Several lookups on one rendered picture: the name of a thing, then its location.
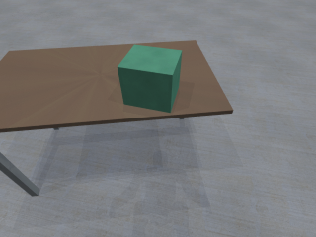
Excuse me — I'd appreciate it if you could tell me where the table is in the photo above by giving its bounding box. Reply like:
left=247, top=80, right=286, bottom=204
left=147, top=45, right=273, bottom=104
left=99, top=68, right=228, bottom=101
left=0, top=40, right=234, bottom=197

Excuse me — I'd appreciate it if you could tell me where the carton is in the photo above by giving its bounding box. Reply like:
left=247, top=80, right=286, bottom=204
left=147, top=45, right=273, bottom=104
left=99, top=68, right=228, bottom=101
left=118, top=44, right=182, bottom=113

